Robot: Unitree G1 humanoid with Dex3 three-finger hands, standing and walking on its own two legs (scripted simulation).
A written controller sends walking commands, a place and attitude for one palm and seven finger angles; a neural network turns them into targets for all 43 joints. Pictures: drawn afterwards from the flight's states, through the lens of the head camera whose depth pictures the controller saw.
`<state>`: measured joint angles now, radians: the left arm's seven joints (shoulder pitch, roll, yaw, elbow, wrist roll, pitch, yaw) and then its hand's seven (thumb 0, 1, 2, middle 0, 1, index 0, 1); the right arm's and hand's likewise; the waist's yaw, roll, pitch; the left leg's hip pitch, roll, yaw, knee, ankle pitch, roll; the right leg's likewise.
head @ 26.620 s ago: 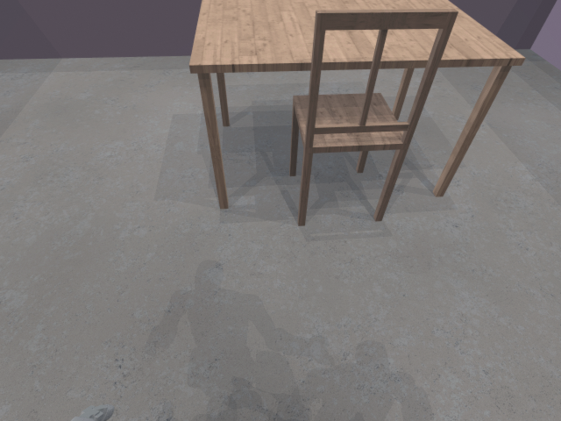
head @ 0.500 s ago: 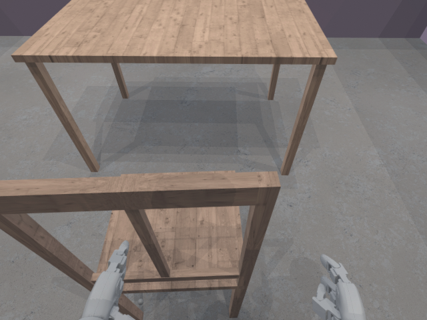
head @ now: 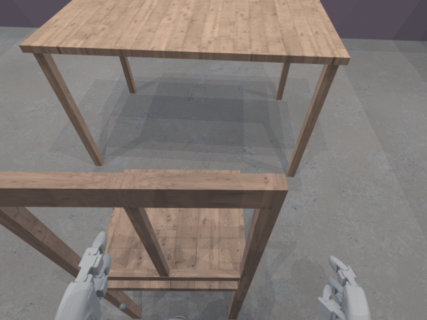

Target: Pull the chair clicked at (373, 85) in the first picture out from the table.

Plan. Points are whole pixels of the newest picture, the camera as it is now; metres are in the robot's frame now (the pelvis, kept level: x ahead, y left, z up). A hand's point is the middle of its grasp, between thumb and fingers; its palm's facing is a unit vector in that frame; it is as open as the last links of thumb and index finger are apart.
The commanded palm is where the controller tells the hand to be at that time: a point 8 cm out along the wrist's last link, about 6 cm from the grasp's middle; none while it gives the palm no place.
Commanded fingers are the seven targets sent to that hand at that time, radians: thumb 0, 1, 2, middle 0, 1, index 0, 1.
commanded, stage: draw the hand back to the body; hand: left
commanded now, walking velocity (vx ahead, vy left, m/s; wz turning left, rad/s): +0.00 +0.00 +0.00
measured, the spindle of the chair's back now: (152, 246) +0.26 +0.14 +0.00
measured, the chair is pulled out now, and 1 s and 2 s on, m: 0.59 0.59 0.59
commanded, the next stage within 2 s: step back with the hand held close in 1.40 s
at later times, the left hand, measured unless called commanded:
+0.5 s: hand (64, 280) +0.16 +0.21 +0.12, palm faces +0.21 -0.90 -0.37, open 16.2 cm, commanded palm +0.12 +0.26 +0.15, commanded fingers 0.00 -0.01 0.46 -0.08 -0.11 -0.08 -0.11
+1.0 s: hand (37, 266) +0.17 +0.25 +0.13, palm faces +0.25 -0.83 -0.50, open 8.9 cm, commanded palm +0.16 +0.30 +0.24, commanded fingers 0.00 0.90 0.90 -0.20 -0.30 -0.20 -0.30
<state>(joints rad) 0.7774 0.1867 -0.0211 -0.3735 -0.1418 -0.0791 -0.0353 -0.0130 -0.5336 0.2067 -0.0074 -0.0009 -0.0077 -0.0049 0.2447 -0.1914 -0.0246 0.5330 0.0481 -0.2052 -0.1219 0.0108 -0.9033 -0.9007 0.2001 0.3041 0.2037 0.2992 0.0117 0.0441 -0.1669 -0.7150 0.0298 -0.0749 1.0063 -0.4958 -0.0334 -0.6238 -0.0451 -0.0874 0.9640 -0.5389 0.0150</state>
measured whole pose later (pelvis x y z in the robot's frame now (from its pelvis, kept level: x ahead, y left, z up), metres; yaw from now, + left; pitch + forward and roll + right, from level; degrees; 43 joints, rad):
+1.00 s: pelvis +0.01 +0.00 +0.06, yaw -1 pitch -3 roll +0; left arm 0.62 0.42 0.17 -0.40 -0.06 0.15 0.12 0.00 0.56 0.74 -0.24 -0.27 -0.31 -0.26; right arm 0.17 -0.21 0.06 0.66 0.02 -0.23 -0.12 0.01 -0.90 -0.90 0.20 0.30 0.20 0.30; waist 0.08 0.07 0.04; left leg -0.16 0.03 -0.03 0.53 -0.31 -0.03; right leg -0.10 -0.04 -0.06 0.50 -0.35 0.02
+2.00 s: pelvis -0.06 +0.00 +0.05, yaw -1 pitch -1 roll -1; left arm 0.68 0.56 0.33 -0.60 -0.09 0.02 0.12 0.02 0.89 0.90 -0.22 -0.30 -0.33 -0.34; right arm 0.14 -0.20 0.01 0.57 0.04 -0.10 -0.12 0.01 -0.90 -0.90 0.20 0.30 0.20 0.30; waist 0.03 0.00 0.16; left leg -0.34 0.05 -0.05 0.55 -0.19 -0.04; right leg -0.27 -0.01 -0.08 0.52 -0.23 0.01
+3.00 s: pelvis -0.26 +0.02 +0.06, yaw -2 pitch -2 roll -1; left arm 0.52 0.40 0.41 -0.47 -0.04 -0.16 0.14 0.02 0.89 0.90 -0.22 -0.30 -0.22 -0.31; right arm 0.23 -0.23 -0.02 0.62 0.03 -0.14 -0.09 0.01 -0.91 -0.90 0.20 0.30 0.20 0.30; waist -0.02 -0.01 0.00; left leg -0.32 0.01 -0.01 0.52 -0.17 0.02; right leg -0.12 -0.02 -0.04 0.48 -0.32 0.03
